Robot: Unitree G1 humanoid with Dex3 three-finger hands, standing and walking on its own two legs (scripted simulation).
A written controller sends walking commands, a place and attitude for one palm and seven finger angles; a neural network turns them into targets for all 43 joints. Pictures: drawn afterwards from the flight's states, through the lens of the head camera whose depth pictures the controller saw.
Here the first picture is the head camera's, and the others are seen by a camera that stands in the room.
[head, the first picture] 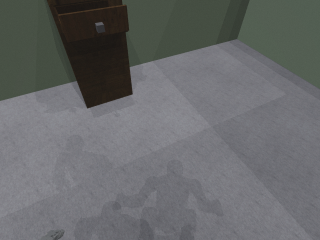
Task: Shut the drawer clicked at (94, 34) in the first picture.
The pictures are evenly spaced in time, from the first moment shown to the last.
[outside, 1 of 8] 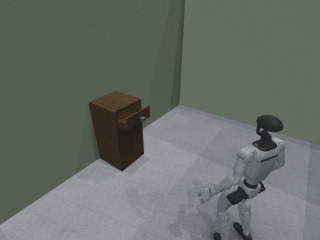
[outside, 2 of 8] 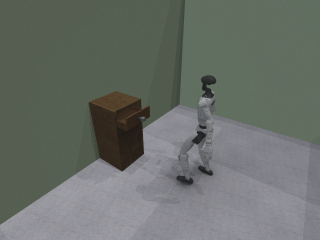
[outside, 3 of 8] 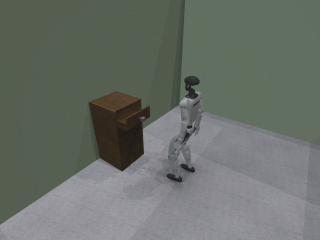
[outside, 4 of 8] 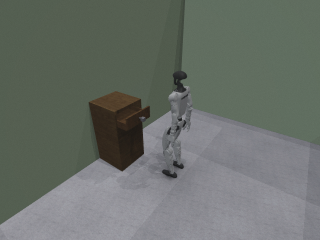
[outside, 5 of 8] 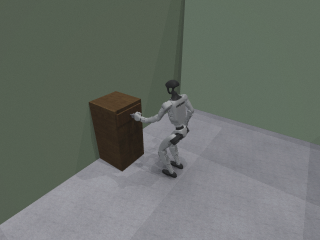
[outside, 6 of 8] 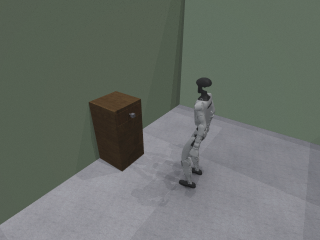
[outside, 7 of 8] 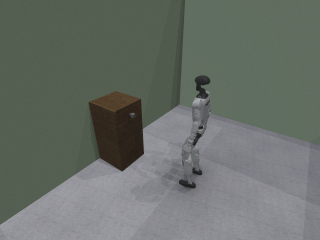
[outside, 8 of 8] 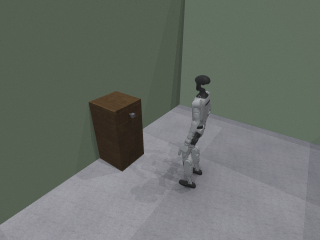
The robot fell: no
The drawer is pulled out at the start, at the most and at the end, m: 0.16 0.16 0.00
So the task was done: yes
